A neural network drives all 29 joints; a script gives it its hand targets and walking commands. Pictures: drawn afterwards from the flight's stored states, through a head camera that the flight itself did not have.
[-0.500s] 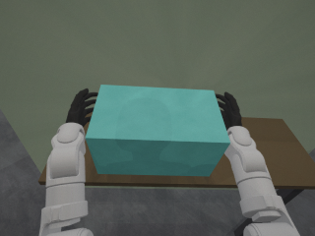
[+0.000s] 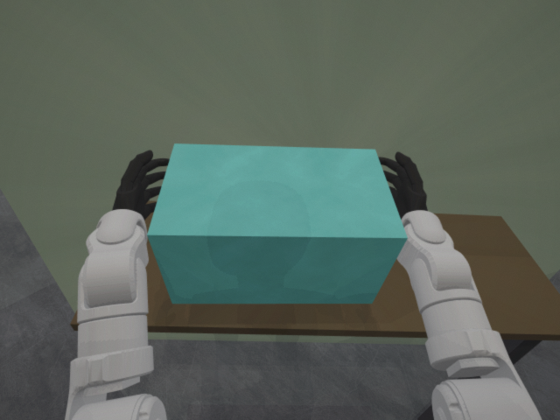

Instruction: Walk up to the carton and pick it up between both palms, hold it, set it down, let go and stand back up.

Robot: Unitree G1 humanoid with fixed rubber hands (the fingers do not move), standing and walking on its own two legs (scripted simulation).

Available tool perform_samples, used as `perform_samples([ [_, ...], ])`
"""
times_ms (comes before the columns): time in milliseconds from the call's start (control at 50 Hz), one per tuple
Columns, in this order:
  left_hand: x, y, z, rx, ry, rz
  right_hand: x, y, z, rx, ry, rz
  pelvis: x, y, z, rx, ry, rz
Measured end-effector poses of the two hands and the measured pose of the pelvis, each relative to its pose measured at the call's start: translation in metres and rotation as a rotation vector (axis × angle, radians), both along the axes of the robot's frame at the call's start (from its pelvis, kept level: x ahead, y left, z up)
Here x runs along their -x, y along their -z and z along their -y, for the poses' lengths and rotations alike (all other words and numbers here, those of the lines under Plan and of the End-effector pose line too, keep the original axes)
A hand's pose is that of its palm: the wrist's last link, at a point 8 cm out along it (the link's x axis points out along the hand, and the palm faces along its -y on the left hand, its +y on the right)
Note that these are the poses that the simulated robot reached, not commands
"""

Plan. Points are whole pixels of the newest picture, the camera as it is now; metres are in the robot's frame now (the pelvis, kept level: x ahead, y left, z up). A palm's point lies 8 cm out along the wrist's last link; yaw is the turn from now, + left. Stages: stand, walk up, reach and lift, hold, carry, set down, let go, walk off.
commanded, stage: hold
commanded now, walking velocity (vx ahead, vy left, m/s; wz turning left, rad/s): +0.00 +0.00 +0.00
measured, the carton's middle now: (275, 225) +0.36 +0.01 +0.14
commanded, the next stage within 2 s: none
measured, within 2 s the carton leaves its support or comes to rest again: neither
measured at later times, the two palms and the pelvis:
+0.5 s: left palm (130, 209) +0.34 +0.20 +0.18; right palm (408, 209) +0.36 -0.17 +0.18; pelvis +0.00 +0.00 +0.00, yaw +0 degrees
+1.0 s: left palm (131, 207) +0.35 +0.20 +0.18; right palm (408, 209) +0.36 -0.18 +0.18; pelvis +0.00 +0.00 +0.00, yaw +0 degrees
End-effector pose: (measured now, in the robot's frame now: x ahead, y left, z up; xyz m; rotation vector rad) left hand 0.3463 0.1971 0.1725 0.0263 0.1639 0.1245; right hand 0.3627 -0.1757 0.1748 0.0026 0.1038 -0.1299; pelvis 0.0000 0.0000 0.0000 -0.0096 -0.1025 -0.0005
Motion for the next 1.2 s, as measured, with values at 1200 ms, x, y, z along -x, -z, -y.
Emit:
perform_samples([
  [1200, 0.0022, -0.0092, -0.0016, 0.001, -0.003, 0.004, 0.0017, -0.0063, -0.0016, 0.003, -0.002, -0.002, 0.002, -0.0001, 0.0011, 0.0, 0.002, 0.013],
])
